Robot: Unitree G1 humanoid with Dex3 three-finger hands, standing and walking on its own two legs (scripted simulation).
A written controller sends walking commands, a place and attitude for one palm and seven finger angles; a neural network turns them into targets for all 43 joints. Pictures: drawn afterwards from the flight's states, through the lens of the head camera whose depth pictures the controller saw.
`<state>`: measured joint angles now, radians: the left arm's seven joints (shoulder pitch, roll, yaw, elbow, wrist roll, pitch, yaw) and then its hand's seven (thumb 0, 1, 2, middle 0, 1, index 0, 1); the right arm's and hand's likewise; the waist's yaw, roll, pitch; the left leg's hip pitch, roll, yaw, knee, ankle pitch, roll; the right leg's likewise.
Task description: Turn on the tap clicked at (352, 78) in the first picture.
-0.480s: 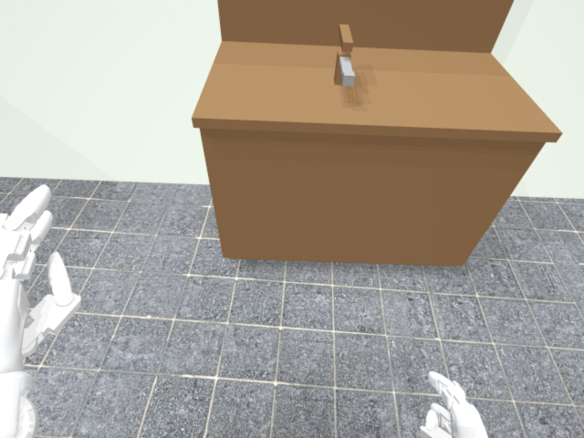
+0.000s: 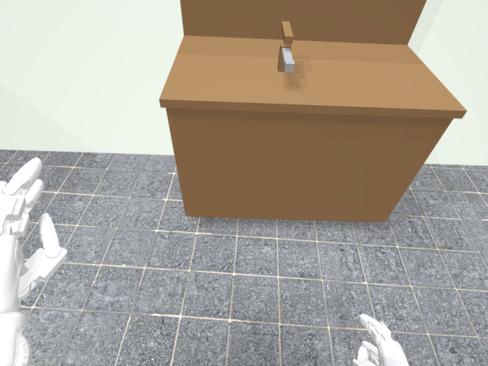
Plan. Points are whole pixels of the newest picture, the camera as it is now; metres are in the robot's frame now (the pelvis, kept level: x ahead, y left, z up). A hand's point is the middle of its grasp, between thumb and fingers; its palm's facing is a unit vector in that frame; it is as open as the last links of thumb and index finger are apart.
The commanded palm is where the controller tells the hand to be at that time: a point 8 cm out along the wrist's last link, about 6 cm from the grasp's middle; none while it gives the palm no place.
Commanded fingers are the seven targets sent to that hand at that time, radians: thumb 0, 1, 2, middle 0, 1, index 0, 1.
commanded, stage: walk to a spot facing it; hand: left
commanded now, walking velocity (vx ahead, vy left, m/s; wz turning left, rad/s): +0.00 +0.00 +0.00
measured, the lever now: (289, 66) +0.96 -0.08 +0.05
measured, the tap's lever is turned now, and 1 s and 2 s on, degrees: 0 0 0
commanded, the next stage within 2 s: take the last steps up to it in 1.34 s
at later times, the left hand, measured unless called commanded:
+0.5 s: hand (122, 246) +0.22 +0.17 +0.16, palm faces +0.30 -0.88 -0.37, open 7.4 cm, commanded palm +0.18 +0.23 +0.18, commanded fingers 0.00 0.90 0.90 -0.20 -0.30 -0.20 -0.30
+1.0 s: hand (262, 202) +0.30 +0.00 +0.16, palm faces -0.01 -0.88 -0.48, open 7.4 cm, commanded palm +0.25 +0.08 +0.18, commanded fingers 0.00 0.90 0.90 -0.20 -0.30 -0.20 -0.30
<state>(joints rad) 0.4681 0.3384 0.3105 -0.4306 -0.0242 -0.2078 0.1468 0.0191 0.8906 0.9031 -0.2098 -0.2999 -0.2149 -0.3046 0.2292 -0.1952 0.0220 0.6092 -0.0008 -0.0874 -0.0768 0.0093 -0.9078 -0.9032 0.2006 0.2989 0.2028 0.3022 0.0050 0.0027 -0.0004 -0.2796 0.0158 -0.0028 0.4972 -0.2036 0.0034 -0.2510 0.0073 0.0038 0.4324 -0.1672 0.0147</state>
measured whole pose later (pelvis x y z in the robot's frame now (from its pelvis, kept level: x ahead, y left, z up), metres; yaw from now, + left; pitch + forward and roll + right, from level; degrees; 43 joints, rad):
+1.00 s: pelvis -0.01 -0.10 -0.03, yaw -26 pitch -1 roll +0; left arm 0.35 0.41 0.37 -0.43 0.00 -0.24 0.13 0.02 0.89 0.90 -0.21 -0.30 -0.21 -0.30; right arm 0.24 -0.17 0.01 0.62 0.00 -0.08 -0.03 0.01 -0.91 -0.90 0.20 0.30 0.20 0.30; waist -0.02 0.04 0.07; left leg -0.31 0.25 0.10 1.01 -0.51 -0.04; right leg -0.44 -0.02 -0.15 0.76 -0.29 -0.07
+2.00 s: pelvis +0.15 -0.25 -0.01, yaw -18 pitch -1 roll +2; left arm 0.39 0.30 0.30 -0.46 -0.02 -0.18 0.15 0.02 0.89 0.90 -0.21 -0.30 -0.22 -0.30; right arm 0.17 -0.23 0.00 0.69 0.00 -0.05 -0.06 0.01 -0.91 -0.90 0.20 0.30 0.20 0.30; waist 0.02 0.03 0.08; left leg -0.47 0.06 0.04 1.19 -0.41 -0.02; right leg -0.31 -0.06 -0.17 0.62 -0.30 -0.06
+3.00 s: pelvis +0.36 -0.34 +0.00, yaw -17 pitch +0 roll +1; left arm 0.50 0.38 0.36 -0.59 -0.02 -0.24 0.16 0.02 0.89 0.90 -0.21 -0.30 -0.22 -0.31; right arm 0.19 -0.26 -0.05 0.60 0.00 -0.06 -0.06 0.01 -0.91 -0.90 0.20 0.30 0.20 0.30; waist -0.02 -0.04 0.08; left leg -0.42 0.08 0.10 0.74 -0.31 -0.01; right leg -0.24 -0.07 -0.16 0.51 -0.27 -0.03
